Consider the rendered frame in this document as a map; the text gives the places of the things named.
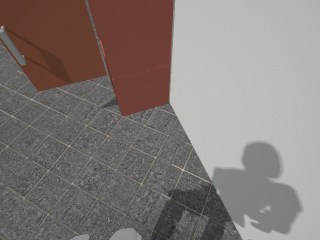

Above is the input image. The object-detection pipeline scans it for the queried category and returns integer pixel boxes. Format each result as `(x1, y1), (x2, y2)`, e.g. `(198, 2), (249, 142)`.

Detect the cupboard door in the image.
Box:
(0, 0), (107, 92)

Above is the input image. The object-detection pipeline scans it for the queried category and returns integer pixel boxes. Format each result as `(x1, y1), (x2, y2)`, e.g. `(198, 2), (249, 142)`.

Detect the left robot thigh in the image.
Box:
(109, 228), (142, 240)

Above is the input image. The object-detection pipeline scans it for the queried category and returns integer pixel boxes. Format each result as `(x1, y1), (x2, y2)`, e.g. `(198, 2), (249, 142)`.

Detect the handle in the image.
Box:
(0, 26), (26, 66)

